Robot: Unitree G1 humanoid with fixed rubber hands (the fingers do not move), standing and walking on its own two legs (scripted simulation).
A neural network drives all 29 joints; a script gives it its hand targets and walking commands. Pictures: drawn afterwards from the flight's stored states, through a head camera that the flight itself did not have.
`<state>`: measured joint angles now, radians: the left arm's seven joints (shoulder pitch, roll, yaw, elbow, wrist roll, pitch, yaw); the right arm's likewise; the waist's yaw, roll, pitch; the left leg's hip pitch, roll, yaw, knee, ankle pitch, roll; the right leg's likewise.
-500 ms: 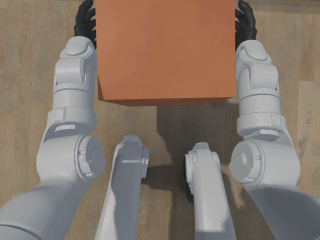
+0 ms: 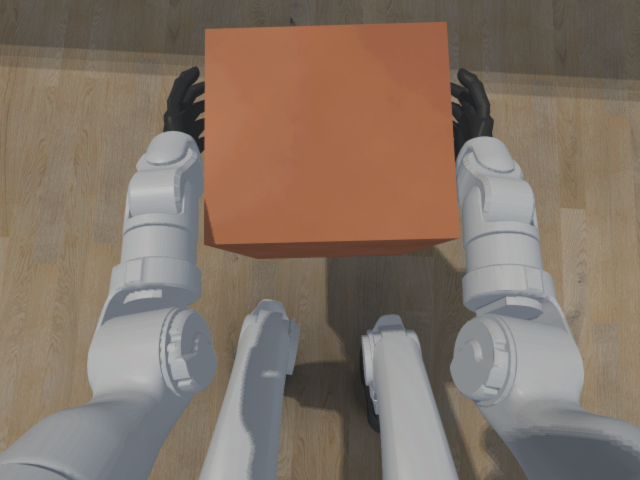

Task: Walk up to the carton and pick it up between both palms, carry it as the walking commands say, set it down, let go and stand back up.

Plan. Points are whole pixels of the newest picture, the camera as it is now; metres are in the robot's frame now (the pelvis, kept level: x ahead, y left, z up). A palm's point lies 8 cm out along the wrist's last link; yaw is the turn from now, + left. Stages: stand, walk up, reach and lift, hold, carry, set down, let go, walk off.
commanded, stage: reach and lift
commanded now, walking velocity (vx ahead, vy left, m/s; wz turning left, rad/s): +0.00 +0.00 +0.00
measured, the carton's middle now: (327, 171) +0.47 +0.03 -0.13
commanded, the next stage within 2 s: none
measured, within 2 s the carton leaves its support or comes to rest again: neither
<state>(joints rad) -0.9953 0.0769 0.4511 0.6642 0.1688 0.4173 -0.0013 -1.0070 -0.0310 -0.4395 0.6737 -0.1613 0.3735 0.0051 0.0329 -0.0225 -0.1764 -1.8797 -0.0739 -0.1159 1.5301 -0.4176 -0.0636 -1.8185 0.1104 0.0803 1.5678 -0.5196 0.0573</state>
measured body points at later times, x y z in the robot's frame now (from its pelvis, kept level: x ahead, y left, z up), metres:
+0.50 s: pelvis +0.02 +0.00 +0.06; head +0.24 +0.02 +0.46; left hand +0.46 +0.20 +0.00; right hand +0.49 -0.13 +0.00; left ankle +0.11 +0.14 -0.52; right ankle +0.08 -0.13 -0.52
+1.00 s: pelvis +0.04 +0.00 +0.13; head +0.22 +0.01 +0.54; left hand +0.44 +0.20 +0.07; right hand +0.46 -0.13 +0.07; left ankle +0.11 +0.14 -0.52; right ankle +0.08 -0.13 -0.52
